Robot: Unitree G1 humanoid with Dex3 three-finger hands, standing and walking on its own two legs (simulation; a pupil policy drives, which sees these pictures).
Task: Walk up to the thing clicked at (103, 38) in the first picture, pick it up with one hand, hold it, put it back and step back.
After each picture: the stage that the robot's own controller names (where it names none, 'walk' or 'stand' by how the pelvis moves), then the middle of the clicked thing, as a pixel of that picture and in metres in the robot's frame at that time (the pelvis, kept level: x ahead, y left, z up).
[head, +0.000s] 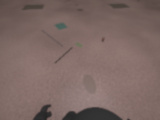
stand; (103, 39) +1.87 -0.27 -0.72
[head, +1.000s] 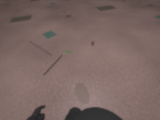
walk; (92, 42) +1.74 +0.10 -0.70
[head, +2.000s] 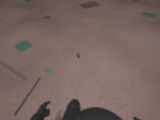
walk; (78, 55) +1.16 +0.31 -0.72
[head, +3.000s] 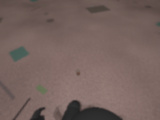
walk; (78, 72) +0.75 +0.24 -0.71
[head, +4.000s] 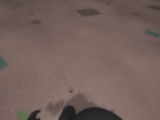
walk; (70, 89) +0.45 +0.19 -0.70
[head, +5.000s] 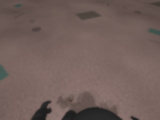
stand; (70, 98) +0.34 +0.22 -0.71
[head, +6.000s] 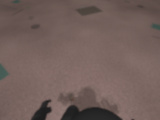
stand; (71, 97) +0.32 +0.22 -0.71
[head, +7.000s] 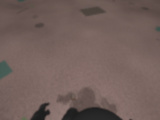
stand; (72, 97) +0.33 +0.19 -0.72
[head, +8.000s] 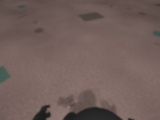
stand; (71, 103) +0.29 +0.21 -0.72
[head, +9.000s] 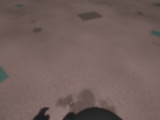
stand; (70, 103) +0.29 +0.21 -0.73
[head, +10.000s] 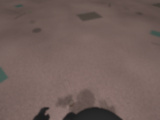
stand; (70, 103) +0.29 +0.21 -0.73
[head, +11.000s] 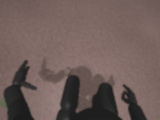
go down; (67, 72) +0.34 +0.22 -0.44
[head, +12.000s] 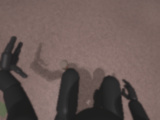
go down; (64, 65) +0.37 +0.25 -0.31
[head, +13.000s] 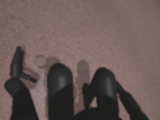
close in; (41, 62) +0.34 +0.28 -0.22
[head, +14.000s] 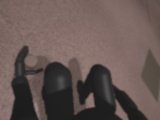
close; (31, 62) +0.34 +0.28 -0.21
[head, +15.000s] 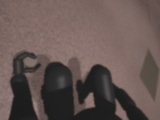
lift; (30, 62) +0.33 +0.29 -0.21
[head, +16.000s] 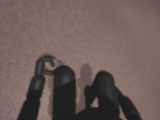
lift; (50, 65) +0.31 +0.26 -0.13
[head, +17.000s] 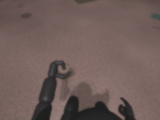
lift; (64, 72) +0.32 +0.18 +0.02
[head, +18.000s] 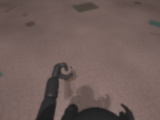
hold; (67, 74) +0.32 +0.17 -0.01
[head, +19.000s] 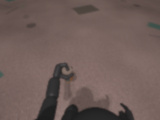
hold; (67, 74) +0.32 +0.17 -0.01
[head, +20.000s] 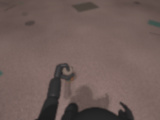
crouch; (68, 74) +0.33 +0.16 -0.02
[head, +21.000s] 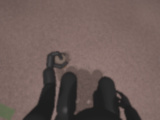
crouch; (61, 61) +0.38 +0.21 -0.10
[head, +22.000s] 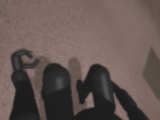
lower; (30, 61) +0.35 +0.29 -0.21
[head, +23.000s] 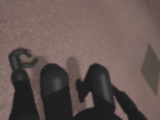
lower; (28, 59) +0.36 +0.29 -0.21
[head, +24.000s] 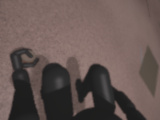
lower; (29, 59) +0.35 +0.29 -0.22
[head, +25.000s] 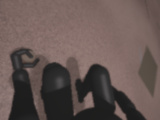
lower; (29, 59) +0.35 +0.29 -0.22
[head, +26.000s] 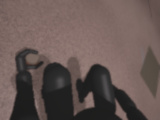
open; (32, 60) +0.34 +0.28 -0.22
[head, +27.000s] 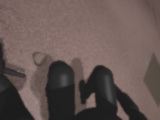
stand; (39, 60) +0.34 +0.27 -0.22
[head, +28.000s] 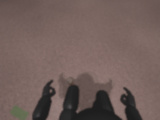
stand; (70, 81) +0.34 +0.21 -0.53
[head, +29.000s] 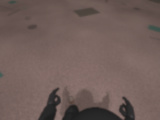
stand; (70, 100) +0.31 +0.20 -0.66
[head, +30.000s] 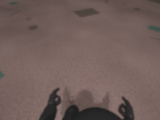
stand; (71, 100) +0.31 +0.20 -0.67
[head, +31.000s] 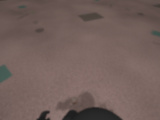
stand; (74, 100) +0.33 +0.18 -0.72
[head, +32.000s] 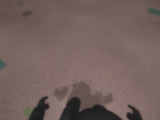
walk; (74, 83) +0.41 +0.18 -0.70
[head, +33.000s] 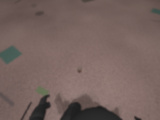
walk; (79, 69) +0.69 +0.18 -0.70
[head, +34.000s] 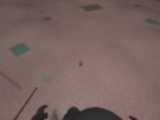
stand; (80, 63) +0.96 +0.20 -0.70
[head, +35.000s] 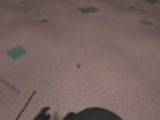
stand; (78, 65) +0.96 +0.21 -0.73
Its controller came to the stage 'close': yes
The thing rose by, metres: 0.71
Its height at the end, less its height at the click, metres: +0.00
